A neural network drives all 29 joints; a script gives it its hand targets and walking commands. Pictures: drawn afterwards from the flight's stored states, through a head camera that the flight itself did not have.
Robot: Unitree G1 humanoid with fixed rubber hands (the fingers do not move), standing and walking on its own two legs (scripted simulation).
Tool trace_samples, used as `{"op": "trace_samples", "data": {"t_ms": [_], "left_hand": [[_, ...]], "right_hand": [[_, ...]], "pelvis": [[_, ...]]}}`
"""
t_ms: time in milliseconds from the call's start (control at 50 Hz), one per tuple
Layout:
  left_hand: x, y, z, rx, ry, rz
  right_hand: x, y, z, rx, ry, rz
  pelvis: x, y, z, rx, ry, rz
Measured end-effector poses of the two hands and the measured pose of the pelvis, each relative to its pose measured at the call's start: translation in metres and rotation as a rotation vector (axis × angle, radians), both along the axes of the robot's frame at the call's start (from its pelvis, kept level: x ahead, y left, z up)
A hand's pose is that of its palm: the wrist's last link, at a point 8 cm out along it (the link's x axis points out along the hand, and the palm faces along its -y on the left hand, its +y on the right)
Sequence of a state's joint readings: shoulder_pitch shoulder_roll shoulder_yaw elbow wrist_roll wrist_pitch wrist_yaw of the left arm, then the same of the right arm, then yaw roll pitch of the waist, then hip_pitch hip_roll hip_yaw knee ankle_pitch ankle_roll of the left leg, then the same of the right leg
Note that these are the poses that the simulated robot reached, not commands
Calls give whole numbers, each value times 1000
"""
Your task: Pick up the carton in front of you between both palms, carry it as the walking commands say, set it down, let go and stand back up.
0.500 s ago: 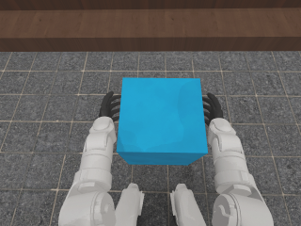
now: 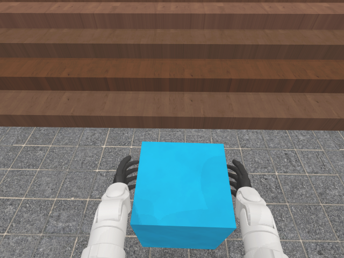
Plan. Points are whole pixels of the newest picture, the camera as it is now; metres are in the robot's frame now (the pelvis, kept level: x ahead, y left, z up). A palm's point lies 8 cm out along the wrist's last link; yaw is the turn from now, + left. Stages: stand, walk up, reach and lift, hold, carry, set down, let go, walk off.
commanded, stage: reach and lift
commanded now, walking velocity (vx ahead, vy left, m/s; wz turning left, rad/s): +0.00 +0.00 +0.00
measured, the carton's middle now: (180, 198) +0.31 +0.00 -0.08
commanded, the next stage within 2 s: hold in 1.18 s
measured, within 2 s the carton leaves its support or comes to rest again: neither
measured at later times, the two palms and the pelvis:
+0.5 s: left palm (114, 183) +0.29 +0.15 +0.05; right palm (250, 189) +0.29 -0.15 +0.04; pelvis -0.01 +0.00 +0.02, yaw +0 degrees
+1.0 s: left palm (113, 178) +0.29 +0.15 +0.06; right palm (250, 183) +0.29 -0.15 +0.05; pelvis +0.01 +0.00 +0.03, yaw +0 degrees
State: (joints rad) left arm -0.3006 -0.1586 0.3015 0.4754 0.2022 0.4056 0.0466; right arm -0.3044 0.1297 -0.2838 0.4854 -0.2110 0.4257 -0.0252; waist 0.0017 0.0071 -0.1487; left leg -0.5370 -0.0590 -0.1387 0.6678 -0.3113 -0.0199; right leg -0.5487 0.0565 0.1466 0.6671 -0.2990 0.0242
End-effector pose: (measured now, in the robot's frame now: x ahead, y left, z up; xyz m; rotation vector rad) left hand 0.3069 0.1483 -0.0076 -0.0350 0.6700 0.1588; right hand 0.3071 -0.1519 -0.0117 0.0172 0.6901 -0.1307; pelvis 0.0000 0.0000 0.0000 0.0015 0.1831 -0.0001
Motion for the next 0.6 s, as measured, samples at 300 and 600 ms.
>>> {"op": "trace_samples", "data": {"t_ms": [300, 600], "left_hand": [[-19, 2, 50, 34, 12, -36], [-18, 2, 57, 30, -1, -30]], "right_hand": [[-21, 2, 51, -32, 11, 19], [-20, 2, 57, -23, -2, 13]], "pelvis": [[-3, -1, 20, -1, -219, 5], [-11, -2, 20, -1, -242, 4]]}}
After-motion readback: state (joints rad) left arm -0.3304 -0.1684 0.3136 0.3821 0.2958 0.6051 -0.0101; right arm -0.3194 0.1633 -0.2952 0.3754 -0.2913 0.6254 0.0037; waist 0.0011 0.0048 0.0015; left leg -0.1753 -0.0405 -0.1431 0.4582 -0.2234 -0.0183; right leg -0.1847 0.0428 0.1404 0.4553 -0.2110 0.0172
